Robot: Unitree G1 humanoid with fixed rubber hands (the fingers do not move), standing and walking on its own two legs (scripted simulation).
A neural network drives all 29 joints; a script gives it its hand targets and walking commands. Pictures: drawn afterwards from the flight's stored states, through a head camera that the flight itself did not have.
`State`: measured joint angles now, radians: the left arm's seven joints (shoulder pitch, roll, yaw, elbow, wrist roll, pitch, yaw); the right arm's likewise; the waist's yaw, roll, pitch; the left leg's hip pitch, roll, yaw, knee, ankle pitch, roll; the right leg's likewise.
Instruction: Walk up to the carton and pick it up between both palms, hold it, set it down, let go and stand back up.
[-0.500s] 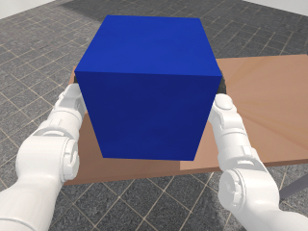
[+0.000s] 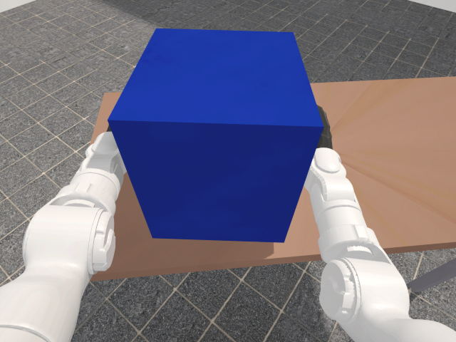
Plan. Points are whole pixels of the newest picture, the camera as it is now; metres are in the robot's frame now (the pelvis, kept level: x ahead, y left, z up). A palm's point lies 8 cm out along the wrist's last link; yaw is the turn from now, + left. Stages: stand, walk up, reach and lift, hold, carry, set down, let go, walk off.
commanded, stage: set down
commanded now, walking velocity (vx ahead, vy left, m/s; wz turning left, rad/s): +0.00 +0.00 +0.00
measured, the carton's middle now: (221, 137) +0.47 +0.01 +0.07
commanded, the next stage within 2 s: none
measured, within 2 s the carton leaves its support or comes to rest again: rests again in 0.64 s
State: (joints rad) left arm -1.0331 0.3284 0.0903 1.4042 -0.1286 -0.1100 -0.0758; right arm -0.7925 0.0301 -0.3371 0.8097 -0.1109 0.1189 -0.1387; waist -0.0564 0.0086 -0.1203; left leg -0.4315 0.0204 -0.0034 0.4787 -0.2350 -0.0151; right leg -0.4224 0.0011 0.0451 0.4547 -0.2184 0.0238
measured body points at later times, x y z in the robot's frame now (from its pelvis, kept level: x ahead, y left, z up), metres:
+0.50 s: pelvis +0.00 +0.00 +0.00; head +0.04 +0.01 +0.45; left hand +0.46 +0.20 +0.10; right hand +0.42 -0.16 +0.10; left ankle -0.01 +0.13 -0.74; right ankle -0.01 -0.14 -0.74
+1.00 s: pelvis +0.00 +0.00 +0.00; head +0.05 +0.01 +0.45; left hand +0.46 +0.20 +0.09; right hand +0.42 -0.16 +0.09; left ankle -0.01 +0.13 -0.74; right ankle -0.01 -0.14 -0.74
